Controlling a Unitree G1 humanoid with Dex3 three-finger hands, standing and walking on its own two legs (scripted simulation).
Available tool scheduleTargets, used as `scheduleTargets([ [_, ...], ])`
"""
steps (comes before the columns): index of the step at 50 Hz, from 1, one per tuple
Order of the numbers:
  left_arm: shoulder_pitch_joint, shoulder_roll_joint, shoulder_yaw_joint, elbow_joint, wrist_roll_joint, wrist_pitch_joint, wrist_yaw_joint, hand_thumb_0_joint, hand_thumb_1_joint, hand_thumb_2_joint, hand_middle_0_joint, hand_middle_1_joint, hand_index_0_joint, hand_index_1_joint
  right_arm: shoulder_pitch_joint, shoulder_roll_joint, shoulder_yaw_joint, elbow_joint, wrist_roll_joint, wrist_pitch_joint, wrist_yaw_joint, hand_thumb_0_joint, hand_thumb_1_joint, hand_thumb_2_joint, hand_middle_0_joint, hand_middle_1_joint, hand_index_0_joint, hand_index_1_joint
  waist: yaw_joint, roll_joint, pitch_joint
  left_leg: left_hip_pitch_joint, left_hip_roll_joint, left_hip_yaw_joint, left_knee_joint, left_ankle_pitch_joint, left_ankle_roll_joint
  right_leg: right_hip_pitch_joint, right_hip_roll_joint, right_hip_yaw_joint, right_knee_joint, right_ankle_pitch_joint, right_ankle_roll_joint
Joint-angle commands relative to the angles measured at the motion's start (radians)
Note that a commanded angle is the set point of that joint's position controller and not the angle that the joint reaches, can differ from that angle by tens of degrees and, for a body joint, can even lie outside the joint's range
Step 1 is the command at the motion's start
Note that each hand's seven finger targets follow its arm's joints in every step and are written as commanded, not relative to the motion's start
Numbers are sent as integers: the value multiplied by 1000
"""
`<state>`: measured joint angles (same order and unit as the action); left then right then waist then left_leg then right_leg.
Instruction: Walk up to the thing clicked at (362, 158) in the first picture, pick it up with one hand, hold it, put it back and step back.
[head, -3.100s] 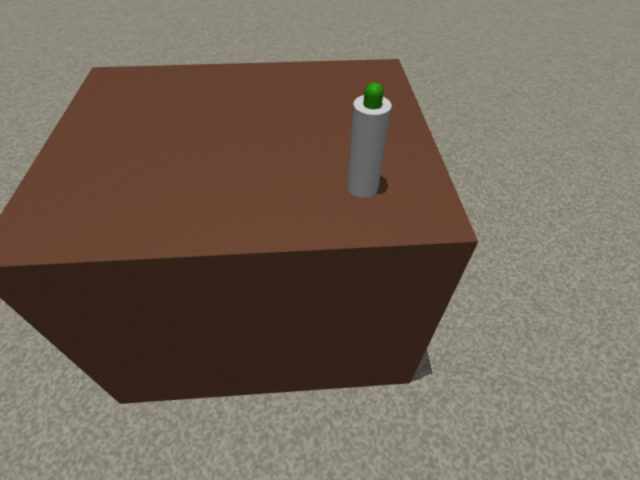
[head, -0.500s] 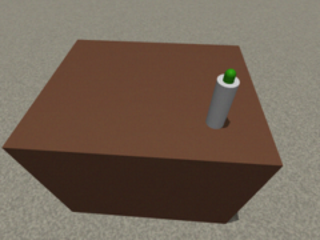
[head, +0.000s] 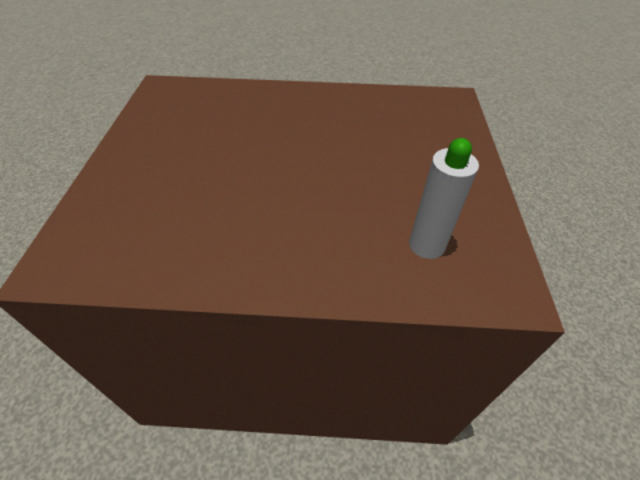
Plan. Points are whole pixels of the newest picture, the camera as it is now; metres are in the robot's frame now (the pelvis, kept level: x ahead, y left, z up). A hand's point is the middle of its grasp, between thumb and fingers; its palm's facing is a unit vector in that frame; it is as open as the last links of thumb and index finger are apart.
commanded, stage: stand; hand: right
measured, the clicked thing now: (442, 199) +0.52 -0.19 +0.03
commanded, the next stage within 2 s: none
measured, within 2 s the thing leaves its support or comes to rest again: neither
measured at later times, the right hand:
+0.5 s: hand out of the picture +0.10 -0.26 -0.16, palm faces -0.05 +0.94 -0.34, open 7.4 cm
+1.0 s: hand out of the picture +0.10 -0.26 -0.16, palm faces -0.04 +0.94 -0.34, open 7.4 cm
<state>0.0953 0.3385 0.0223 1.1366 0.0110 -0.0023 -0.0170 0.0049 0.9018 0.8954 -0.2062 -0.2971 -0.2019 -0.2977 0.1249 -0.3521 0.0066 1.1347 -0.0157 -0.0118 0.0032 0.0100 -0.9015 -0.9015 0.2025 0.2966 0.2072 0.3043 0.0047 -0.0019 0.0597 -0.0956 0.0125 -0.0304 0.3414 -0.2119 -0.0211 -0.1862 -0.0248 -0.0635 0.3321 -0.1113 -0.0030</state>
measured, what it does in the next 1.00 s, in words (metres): stands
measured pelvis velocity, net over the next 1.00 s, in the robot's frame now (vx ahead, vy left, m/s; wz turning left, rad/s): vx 0.03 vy -0.01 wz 0.00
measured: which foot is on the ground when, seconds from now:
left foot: down 0.00-1.00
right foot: down 0.00-1.00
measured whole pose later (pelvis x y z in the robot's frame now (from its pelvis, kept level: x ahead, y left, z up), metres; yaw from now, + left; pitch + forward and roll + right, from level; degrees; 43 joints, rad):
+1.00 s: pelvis +0.03 -0.01 +0.00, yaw +0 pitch -2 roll +0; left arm 0.09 0.34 0.00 1.14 0.01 -0.01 0.00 0.00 0.90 0.90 -0.21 -0.30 -0.20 -0.30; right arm 0.12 -0.36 0.01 1.12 -0.01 -0.01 0.00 0.01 -0.90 -0.90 0.20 0.30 0.21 0.30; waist 0.00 0.02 0.05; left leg -0.04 0.03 -0.03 0.29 -0.23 -0.03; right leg -0.14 -0.01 -0.07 0.32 -0.15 -0.01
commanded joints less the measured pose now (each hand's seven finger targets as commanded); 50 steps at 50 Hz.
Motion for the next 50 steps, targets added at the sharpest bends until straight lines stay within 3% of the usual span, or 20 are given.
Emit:
scheduleTargets([
  [1, -44, 222, 27, -54, 0, -34, 14, 0, 900, 900, -200, -300, -200, -300, -35, -211, -43, -61, 4, -19, -8, 0, -900, -900, 200, 300, 200, 300, 2, 6, -80, -88, 109, -83, -83, 33, 44, 99, -119, 135, -59, -58, -19],
  [3, -45, 224, 25, -50, -1, -36, 16, 0, 900, 900, -200, -300, -200, -300, -38, -213, -44, -63, 6, -21, -8, 0, -900, -900, 200, 300, 200, 300, -2, 8, -90, -70, 114, -84, -77, 87, 44, 109, -123, 129, -43, 25, -20],
  [12, -39, 225, 18, -44, -6, -38, 19, 0, 900, 900, -200, -300, -200, -300, -34, -215, -39, -61, 9, -20, -9, 0, -900, -900, 200, 300, 200, 300, 1, -10, -82, -42, 117, -76, -82, 140, 37, 120, -120, 117, -39, 84, -16],
  [16, -41, 227, 17, -46, -5, -40, 22, 0, 900, 900, -200, -300, -200, -300, -43, -214, -41, -61, 10, -19, -11, 0, -900, -900, 200, 300, 200, 300, 2, -7, -112, -17, 121, -71, -69, 201, 34, 144, -126, 115, -32, 166, -18],
  [19, -49, 227, 16, -46, -7, -38, 22, 0, 900, 900, -200, -300, -200, -300, -39, -213, -37, -62, 8, -18, -12, 0, -900, -900, 200, 300, 200, 300, -3, 10, -103, -28, 120, -64, -77, 178, 33, 144, -128, 118, -36, 150, -15],
  [22, -52, 229, 18, -44, -4, -35, 24, 0, 900, 900, -200, -300, -200, -300, -42, -212, -38, -61, 7, -13, -11, 0, -900, -900, 200, 300, 200, 300, 0, -3, -81, -47, 117, -66, -84, 124, 34, 131, -121, 116, -52, 68, -13],
  [31, -55, 228, 17, -47, -6, -37, 25, 0, 900, 900, -200, -300, -200, -300, -41, -216, -39, -65, 7, -17, -15, 0, -900, -900, 200, 300, 200, 300, -5, 10, -126, -5, 127, -60, -72, 232, 32, 159, -128, 113, -26, 205, -21],
  [45, -50, 231, 19, -48, -5, -32, 25, 0, 900, 900, -200, -300, -200, -300, -31, -210, -38, -67, 6, -16, -15, 0, -900, -900, 200, 300, 200, 300, -2, -1, -98, -21, 122, -61, -94, 174, 29, 144, -120, 112, -42, 126, -20],
  [50, -45, 231, 20, -50, -5, -35, 24, 0, 899, 900, -200, -300, -200, -300, -33, -213, -38, -68, 7, -17, -14, 0, -900, -900, 200, 300, 200, 300, 1, 0, -108, -2, 125, -61, -91, 184, 35, 145, -124, 116, -38, 157, -22],
])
